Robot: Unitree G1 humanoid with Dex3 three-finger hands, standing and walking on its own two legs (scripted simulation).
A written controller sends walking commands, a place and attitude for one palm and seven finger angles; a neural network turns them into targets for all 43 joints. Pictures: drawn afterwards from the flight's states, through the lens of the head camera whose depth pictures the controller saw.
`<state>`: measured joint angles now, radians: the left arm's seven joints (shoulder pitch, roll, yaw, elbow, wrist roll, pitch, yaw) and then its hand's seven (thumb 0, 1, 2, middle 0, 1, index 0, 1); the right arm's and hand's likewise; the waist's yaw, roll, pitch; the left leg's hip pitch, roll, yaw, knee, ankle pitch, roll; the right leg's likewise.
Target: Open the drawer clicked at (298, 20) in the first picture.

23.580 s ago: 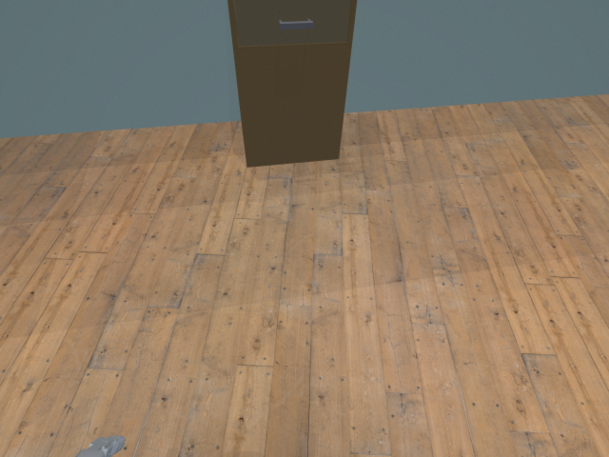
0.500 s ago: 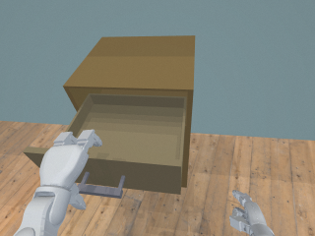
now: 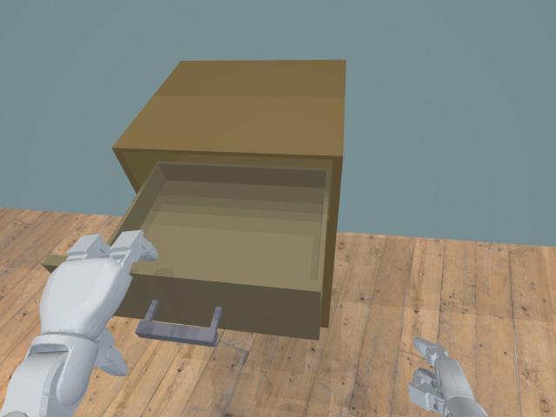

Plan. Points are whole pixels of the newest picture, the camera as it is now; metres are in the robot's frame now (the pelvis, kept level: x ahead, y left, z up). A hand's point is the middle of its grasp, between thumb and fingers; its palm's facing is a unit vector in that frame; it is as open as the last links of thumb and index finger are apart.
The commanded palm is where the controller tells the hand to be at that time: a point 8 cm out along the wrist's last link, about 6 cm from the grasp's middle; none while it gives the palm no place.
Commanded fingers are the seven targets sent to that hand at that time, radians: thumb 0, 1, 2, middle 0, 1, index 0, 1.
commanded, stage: draw the hand back to the body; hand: left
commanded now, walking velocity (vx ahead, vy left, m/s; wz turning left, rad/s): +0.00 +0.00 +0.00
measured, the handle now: (181, 321) +0.26 +0.22 -0.06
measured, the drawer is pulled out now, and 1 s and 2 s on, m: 0.30 0.30 0.30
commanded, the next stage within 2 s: step back with the hand held close in 1.30 s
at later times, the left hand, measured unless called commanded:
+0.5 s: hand (118, 301) +0.20 +0.22 +0.13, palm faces +0.36 -0.83 -0.43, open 13.4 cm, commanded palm +0.15 +0.26 +0.16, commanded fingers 0.00 -0.12 0.47 -0.27 -0.95 -0.27 -0.95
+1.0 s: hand (101, 290) +0.20 +0.23 +0.16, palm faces +0.41 -0.81 -0.42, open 9.5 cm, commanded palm +0.15 +0.27 +0.18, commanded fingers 0.00 0.76 0.84 -0.21 -0.39 -0.21 -0.39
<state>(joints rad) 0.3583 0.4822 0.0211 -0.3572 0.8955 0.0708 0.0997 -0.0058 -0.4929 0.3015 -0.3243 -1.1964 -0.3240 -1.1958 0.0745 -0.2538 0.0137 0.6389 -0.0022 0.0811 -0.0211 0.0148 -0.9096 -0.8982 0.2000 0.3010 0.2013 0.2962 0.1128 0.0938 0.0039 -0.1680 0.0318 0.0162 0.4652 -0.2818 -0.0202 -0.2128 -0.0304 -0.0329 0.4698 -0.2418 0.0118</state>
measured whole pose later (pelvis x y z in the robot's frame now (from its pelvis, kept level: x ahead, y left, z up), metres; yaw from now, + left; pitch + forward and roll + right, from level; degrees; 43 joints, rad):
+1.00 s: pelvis +0.02 -0.01 +0.00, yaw +1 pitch -2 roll +0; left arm 0.56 0.31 0.29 -0.50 -0.04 -0.10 0.12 0.00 0.42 0.70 -0.25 -0.60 -0.25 -0.60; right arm 0.17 -0.21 0.00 0.65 0.01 -0.17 -0.09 0.02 -0.91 -0.90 0.20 0.30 0.20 0.30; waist 0.06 0.07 0.01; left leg -0.10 0.05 0.00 0.44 -0.30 -0.03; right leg -0.14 -0.02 -0.05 0.44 -0.26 0.00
